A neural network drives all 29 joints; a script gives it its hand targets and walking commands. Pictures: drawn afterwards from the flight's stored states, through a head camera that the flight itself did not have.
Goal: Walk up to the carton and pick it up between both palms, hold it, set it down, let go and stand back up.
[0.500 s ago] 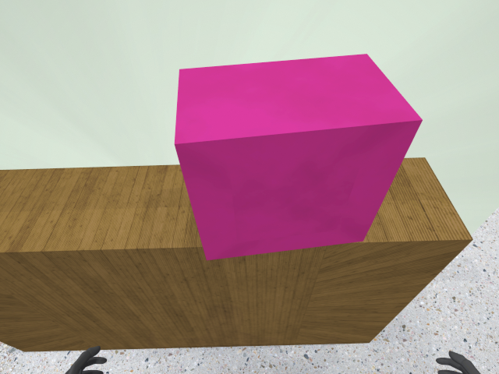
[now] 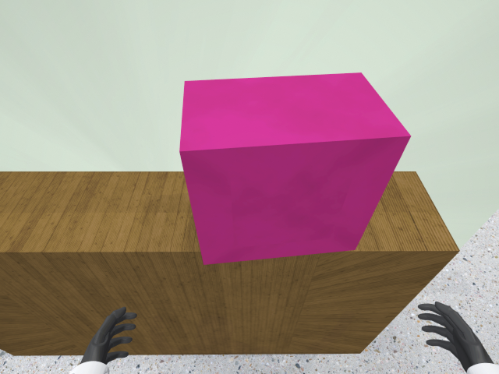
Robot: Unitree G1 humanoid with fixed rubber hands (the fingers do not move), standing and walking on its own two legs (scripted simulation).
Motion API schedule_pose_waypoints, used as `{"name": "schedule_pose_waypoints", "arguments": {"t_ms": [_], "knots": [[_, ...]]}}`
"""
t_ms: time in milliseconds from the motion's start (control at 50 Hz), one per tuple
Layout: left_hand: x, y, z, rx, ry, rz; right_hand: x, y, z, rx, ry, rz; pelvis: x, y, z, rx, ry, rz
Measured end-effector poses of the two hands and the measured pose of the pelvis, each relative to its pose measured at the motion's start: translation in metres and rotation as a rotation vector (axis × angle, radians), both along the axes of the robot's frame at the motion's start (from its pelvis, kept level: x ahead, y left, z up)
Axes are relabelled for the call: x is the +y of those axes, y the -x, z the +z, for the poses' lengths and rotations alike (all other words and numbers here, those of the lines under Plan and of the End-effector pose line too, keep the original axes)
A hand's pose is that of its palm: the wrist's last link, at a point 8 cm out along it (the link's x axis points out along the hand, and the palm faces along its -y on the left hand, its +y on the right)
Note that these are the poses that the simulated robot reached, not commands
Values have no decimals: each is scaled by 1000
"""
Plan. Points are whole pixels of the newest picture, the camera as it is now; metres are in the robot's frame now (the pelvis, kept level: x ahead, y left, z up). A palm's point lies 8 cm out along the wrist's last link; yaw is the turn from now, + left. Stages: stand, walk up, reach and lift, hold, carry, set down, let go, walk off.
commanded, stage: reach and lift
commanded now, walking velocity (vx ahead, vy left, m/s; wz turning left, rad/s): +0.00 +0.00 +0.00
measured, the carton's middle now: (278, 173) +0.44 -0.02 +0.10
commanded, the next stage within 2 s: none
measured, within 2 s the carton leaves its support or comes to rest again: neither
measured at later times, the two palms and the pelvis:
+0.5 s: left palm (108, 346) +0.17 +0.22 +0.03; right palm (491, 334) +0.19 -0.30 +0.04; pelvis -0.03 -0.02 +0.00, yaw +0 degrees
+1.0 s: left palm (113, 297) +0.21 +0.20 +0.08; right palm (483, 290) +0.22 -0.28 +0.09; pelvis +0.00 -0.01 +0.01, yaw +0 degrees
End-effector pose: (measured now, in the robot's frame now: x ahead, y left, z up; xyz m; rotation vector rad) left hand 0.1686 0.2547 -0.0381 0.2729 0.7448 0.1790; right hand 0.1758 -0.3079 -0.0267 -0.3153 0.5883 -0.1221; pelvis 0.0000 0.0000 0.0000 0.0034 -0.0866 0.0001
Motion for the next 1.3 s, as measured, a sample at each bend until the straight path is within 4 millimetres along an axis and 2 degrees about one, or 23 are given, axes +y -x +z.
{"name": "schedule_pose_waypoints", "arguments": {"t_ms": [60,180,300,420,600,700,780,840,980,1100,1220,1300], "knots": [[-4,0,11,-50,5,-8,2,0,8,-30,-11,8,-1,6,2,-5,-1,0],[-9,8,19,-83,28,1,0,13,14,-25,-28,0,-4,17,3,-17,-5,0],[-17,6,38,-162,26,-10,2,4,41,-131,-46,23,-8,24,3,-27,-10,1],[-29,5,48,-196,40,-10,1,-2,55,-164,-85,27,-15,27,4,-33,-18,2],[-42,-12,81,-336,103,-35,16,-19,93,-300,-125,70,-15,26,4,-32,-18,2],[-38,-16,81,-331,134,-24,22,-22,91,-269,-150,52,-10,22,5,-26,-12,2],[-39,-27,103,-422,124,-26,27,-29,102,-304,-175,72,-7,18,5,-18,-9,2],[-42,-34,117,-477,122,-34,23,-34,108,-319,-181,73,-8,13,6,-9,-9,2],[-49,-44,121,-478,161,-26,23,-47,116,-345,-205,78,-9,4,9,13,-11,2],[-56,-53,139,-523,176,-50,26,-57,132,-388,-189,101,-9,-1,10,25,-10,2],[-57,-64,136,-466,181,-53,22,-60,132,-350,-187,81,-9,-4,10,32,-10,2],[-62,-78,162,-542,183,-98,26,-67,145,-381,-183,109,-9,-5,10,33,-10,2]]}}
